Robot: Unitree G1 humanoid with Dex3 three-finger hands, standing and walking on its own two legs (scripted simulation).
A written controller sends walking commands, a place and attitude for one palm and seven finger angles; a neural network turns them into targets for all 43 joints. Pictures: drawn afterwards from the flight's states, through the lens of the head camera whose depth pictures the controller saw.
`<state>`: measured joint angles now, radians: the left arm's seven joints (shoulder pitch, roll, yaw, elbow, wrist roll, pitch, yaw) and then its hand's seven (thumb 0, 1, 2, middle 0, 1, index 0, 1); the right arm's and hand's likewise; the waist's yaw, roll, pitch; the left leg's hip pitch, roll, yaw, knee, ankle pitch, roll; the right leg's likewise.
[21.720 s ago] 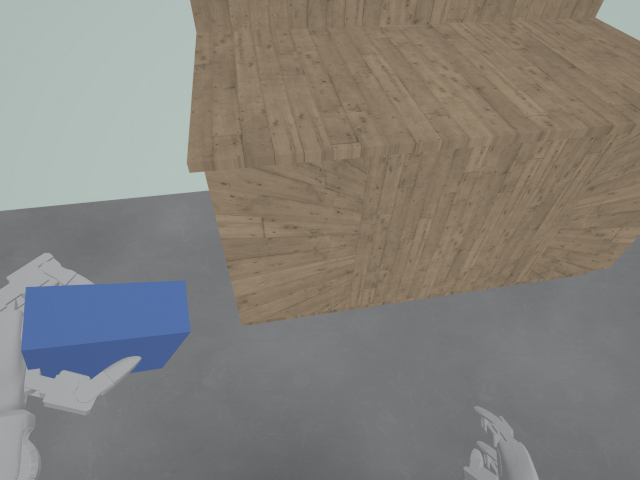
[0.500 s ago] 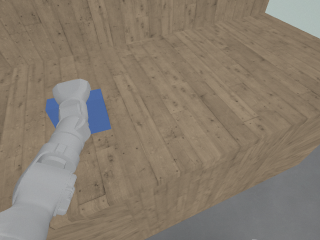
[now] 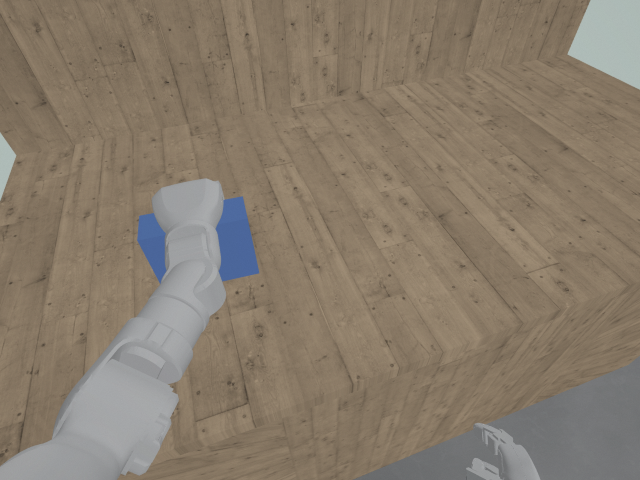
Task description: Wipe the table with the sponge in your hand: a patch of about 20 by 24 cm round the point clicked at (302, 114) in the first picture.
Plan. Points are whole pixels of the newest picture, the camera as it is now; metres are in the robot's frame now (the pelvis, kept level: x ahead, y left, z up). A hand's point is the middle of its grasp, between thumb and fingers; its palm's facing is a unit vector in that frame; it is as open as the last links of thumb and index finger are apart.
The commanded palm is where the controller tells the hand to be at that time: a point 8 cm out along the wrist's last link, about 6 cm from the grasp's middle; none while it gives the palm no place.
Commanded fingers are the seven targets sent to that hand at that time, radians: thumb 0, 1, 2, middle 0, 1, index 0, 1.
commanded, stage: wipe back along the third lane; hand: left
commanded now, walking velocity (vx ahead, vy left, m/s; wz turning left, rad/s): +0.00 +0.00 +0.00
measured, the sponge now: (206, 255) +0.41 +0.20 +0.05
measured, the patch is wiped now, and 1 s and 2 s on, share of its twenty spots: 1.00 1.00 1.00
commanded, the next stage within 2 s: slide back across to the middle lane in 1.18 s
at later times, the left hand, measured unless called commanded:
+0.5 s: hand (211, 261) +0.36 +0.17 +0.09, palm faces +0.05 -0.05 -1.00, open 9.2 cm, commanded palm +0.32 +0.15 +0.13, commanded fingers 0.00 0.10 1.30 -1.20 -1.60 -1.20 -1.60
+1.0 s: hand (219, 298) +0.31 +0.15 +0.09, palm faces +0.08 -0.08 -0.99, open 9.2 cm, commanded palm +0.25 +0.13 +0.12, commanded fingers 0.00 0.10 1.30 -1.20 -1.60 -1.20 -1.60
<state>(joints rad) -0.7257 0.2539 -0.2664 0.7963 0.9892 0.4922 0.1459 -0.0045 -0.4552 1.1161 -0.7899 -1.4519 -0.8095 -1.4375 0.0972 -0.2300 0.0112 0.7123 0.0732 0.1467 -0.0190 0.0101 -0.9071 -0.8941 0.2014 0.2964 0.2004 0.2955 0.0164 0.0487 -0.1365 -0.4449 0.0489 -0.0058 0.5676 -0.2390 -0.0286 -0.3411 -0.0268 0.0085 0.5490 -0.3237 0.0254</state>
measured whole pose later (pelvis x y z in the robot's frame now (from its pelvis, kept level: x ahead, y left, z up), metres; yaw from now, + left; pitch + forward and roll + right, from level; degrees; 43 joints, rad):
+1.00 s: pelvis +0.00 -0.03 +0.00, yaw +0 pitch +0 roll +1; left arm -0.21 0.26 -0.39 0.11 1.02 0.60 0.07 0.04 -0.43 1.09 -0.77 -1.47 -0.80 -1.45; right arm 0.03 -0.25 0.04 0.70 0.08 0.18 0.05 0.01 -0.91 -0.89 0.20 0.30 0.19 0.29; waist 0.09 0.10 -0.10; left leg -0.30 0.07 -0.02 0.56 -0.25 -0.06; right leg -0.23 -0.01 0.00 0.60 -0.37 -0.01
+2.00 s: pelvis -0.02 -0.03 +0.00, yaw -1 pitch -4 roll +0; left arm 0.11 0.36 -0.22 -0.21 0.93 0.46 0.05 -0.01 -0.44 1.09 -0.79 -1.45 -0.82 -1.43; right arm 0.03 -0.25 0.03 0.66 0.06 0.10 -0.01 0.01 -0.91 -0.89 0.20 0.30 0.19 0.29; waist 0.10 0.10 -0.06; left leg -0.24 0.08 -0.01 0.54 -0.22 -0.06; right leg -0.17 0.01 0.01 0.58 -0.33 -0.01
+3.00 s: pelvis -0.03 -0.04 +0.00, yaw +1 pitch +0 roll +0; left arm -0.35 0.38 -0.16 0.41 1.00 0.35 0.03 0.00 -0.50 1.14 -0.83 -1.43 -0.86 -1.39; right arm 0.11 -0.28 0.01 0.71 0.07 0.08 -0.06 0.01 -0.91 -0.89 0.20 0.30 0.20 0.30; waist 0.08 0.09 -0.09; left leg -0.36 0.07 -0.05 0.55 -0.20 -0.04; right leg -0.28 0.01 -0.03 0.61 -0.33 -0.02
